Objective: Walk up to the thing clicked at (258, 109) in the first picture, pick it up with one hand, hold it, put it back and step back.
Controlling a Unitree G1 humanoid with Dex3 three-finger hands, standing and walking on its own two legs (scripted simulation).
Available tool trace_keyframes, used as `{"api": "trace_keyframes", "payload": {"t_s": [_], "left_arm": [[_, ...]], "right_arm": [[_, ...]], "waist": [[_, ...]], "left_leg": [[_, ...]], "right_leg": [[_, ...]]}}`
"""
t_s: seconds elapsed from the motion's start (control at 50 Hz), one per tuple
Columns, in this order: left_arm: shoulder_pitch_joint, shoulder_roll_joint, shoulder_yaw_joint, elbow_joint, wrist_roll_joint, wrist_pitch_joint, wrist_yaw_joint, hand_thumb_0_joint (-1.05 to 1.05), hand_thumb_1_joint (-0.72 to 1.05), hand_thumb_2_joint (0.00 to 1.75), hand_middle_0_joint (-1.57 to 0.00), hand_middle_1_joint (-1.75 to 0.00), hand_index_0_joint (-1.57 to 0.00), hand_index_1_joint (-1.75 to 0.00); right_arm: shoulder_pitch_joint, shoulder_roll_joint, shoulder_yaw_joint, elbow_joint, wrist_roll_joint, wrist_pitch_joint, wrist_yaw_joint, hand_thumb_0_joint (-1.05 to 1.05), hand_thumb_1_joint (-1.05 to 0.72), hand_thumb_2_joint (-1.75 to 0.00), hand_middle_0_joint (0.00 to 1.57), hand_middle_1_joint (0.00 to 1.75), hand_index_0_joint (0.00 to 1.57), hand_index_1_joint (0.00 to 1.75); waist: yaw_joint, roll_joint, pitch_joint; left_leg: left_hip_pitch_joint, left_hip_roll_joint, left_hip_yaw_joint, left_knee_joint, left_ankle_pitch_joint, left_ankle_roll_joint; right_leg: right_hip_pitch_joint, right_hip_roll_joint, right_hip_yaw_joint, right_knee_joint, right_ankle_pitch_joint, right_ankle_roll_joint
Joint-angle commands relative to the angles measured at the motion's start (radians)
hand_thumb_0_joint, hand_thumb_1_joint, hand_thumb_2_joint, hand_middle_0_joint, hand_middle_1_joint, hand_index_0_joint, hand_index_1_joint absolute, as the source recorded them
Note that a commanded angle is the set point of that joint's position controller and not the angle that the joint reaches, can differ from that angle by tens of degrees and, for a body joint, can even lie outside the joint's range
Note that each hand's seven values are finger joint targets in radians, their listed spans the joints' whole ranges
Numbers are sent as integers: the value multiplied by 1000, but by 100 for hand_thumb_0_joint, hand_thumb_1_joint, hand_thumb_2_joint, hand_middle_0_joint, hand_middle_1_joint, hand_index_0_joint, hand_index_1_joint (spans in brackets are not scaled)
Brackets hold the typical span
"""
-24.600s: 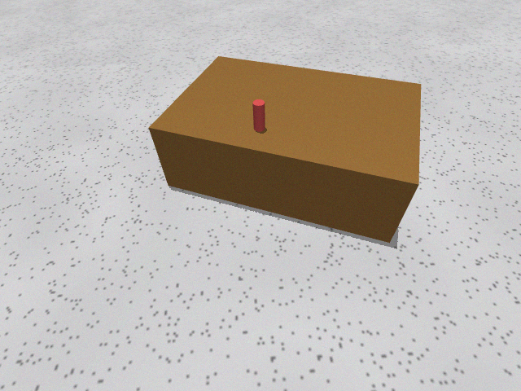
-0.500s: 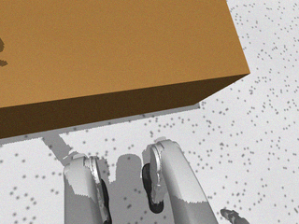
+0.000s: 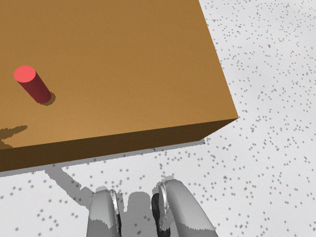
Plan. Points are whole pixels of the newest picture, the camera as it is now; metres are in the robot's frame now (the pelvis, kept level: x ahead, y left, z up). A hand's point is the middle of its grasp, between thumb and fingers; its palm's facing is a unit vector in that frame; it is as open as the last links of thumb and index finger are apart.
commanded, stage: home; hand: left
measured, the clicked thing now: (34, 86) +0.57 +0.29 -0.16
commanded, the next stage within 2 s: none
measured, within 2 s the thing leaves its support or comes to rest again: neither
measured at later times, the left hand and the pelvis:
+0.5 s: hand out of the picture +0.32 +0.29 +0.04, palm faces +0.32 -0.87 -0.37, open 17.4 cm; pelvis +0.04 +0.00 +0.11, yaw +4 degrees
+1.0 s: hand out of the picture +0.20 +0.16 +0.05, palm faces +0.22 -0.94 -0.27, open 17.5 cm; pelvis +0.05 -0.04 +0.12, yaw +6 degrees
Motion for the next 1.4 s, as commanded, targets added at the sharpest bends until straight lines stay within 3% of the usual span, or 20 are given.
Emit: {"api": "trace_keyframes", "payload": {"t_s": [0.0, 0.08, 0.12, 0.18, 0.26, 0.36, 0.42, 0.44, 0.5, 0.54, 0.6, 0.74, 0.92, 1.04, 1.1, 1.22, 1.24, 1.26, 1.32, 1.38], "left_arm": [[-66, 100, -83, -112, -29, -12, 15, 0, -46, 11, -6, -7, -6, -7], [86, -23, -150, -218, -58, 23, 12, 0, -47, 10, -6, -6, -6, -6], [148, -90, -184, -365, -76, 29, 13, 0, -49, 9, -6, -6, -6, -6], [272, -89, -173, -634, -103, 39, 37, 0, -53, 7, -5, -5, -5, -5], [512, -194, -181, -778, -138, 56, 95, 0, -54, 6, -5, -5, -5, -5], [647, -376, -276, -797, -155, 65, 127, 0, -57, 4, -5, -5, -5, -5], [687, -423, -294, -906, -169, 59, 130, 0, -54, 6, -5, -5, -5, -5], [743, -471, -320, -912, -177, 66, 128, 0, -56, 5, -5, -5, -5, -5], [973, -696, -467, -875, -201, 101, 107, 0, -55, 5, -5, -5, -5, -5], [940, -638, -447, -1012, -206, 110, 111, 0, -52, 7, -5, -5, -5, -5], [1179, -718, -510, -1084, -217, 135, 105, 0, -52, 7, -5, -6, -5, -5], [1361, -731, -533, -1380, -220, 164, 112, 0, -53, 7, -5, -6, -5, -5], [1416, -762, -542, -1424, -211, 182, 110, 0, -56, 5, -5, -5, -5, -5], [1483, -806, -580, -1383, -204, 194, 109, 0, -55, 6, -5, -5, -5, -5], [1505, -788, -562, -1376, -198, 197, 112, 0, -57, 5, -5, -5, -5, -5], [1494, -764, -543, -1399, -196, 197, 118, 0, -58, 4, -5, -5, -5, -5], [1380, -660, -509, -1070, -105, 132, 69, 0, -55, 6, -5, -5, -5, -5], [1397, -633, -506, -1023, -93, 103, 46, 0, -59, 3, -5, -5, -5, -5], [1383, -655, -536, -932, -113, 60, 17, 0, -58, 3, -5, -5, -5, -5], [1342, -640, -541, -828, -128, 38, 9, 0, -58, 4, -5, -5, -5, -5]], "right_arm": [[173, -231, -90, -33, 8, -21, -12, 0, -90, -90, 20, 30, 20, 30], [186, -228, -116, -38, 32, -34, -8, 0, -90, -90, 20, 30, 20, 30], [184, -215, -135, -44, 43, -43, -11, 0, -90, -90, 20, 30, 20, 30], [142, -216, -159, -78, 58, -64, -35, 0, -90, -90, 20, 30, 20, 30], [89, -166, -149, -76, 75, -89, -81, 0, -90, -90, 20, 30, 20, 30], [29, -123, -142, -101, 71, -126, -124, 0, -90, -90, 20, 30, 20, 30], [9, -110, -147, -109, 62, -143, -131, 0, -90, -90, 20, 30, 20, 30], [-18, -111, -146, -140, 63, -151, -132, 0, -90, -90, 20, 30, 20, 30], [-32, -90, -149, -148, 63, -173, -130, 0, -90, -90, 20, 30, 20, 30], [-58, -96, -157, -169, 65, -180, -131, 0, -90, -90, 20, 30, 20, 30], [-78, -79, -154, -186, 66, -189, -131, 0, -90, -90, 20, 30, 20, 30], [-135, -55, -143, -222, 68, -210, -154, 0, -90, -90, 20, 30, 20, 30], [-141, -36, -131, -225, 44, -232, -172, 0, -90, -90, 20, 30, 20, 30], [-153, -41, -138, -232, 39, -259, -167, 0, -90, -90, 20, 30, 20, 30], [-145, -47, -144, -229, 39, -265, -167, 0, -90, -90, 20, 30, 20, 30], [-152, -48, -143, -229, 40, -276, -168, 0, -90, -90, 20, 30, 20, 30], [-178, -132, -182, -26, -81, -215, -111, 0, -90, -90, 20, 30, 20, 30], [-145, -130, -190, 4, -81, -192, -90, 0, -90, -90, 20, 30, 20, 30], [-171, -132, -185, 17, -60, -183, -54, 0, -90, -90, 20, 30, 20, 30], [-151, -133, -188, 71, -39, -182, -37, 0, -90, -90, 20, 30, 20, 30]], "waist": [[32, 257, -399], [60, 237, -456], [85, 256, -549], [136, 304, -619], [162, 241, -449], [147, 183, -234], [172, 203, -221], [172, 192, -209], [166, 96, -166], [184, 81, -220], [195, -5, -211], [206, -19, -146], [187, -11, -66], [197, -39, -81], [205, -43, -121], [214, -21, -96], [227, 26, -20], [211, 28, -75], [237, 62, -29], [222, -2, 14]], "left_leg": [[605, 17, -59, -277, 459, -36], [744, 22, -74, -370, 510, -51], [847, 19, -73, -415, 532, -58], [1004, 22, -92, -502, 561, -82], [964, 8, -71, -605, 489, -70], [916, -4, -29, -694, 331, -45], [948, -11, -1, -727, 330, -43], [965, -13, 4, -741, 325, -42], [949, -27, 24, -748, 345, -32], [976, -37, 39, -745, 375, -28], [984, -44, 49, -743, 439, -21], [1003, -61, 77, -751, 418, -10], [977, -71, 82, -731, 323, -3], [970, -71, 74, -730, 319, -5], [979, -73, 77, -718, 367, -5], [966, -70, 77, -728, 360, -8], [1047, -26, 14, -806, 387, -21], [1125, -11, 0, -836, 374, -8], [1155, 1, -22, -891, 406, 6], [1165, -3, -19, -931, 424, -14]], "right_leg": [[213, 21, 25, -215, 249, -46], [313, 23, 18, -279, 281, -49], [384, 22, 22, -316, 301, -48], [449, 21, 25, -363, 318, -43], [597, 16, 40, -455, 312, -41], [686, 8, 59, -553, 250, -41], [744, 2, 62, -584, 249, -43], [754, 3, 57, -594, 244, -43], [808, 3, 52, -623, 270, -39], [875, -7, 60, -636, 308, -32], [932, -8, 58, -646, 381, -17], [955, -26, 82, -679, 406, 2], [922, -56, 132, -715, 316, 15], [926, -51, 118, -710, 296, 14], [953, -46, 107, -694, 358, 14], [943, -37, 92, -682, 337, 5], [1007, -126, 188, -755, 326, -52], [1012, -131, 196, -745, 313, -63], [1030, -124, 165, -765, 318, -55], [1074, -134, 184, -819, 411, -44]]}}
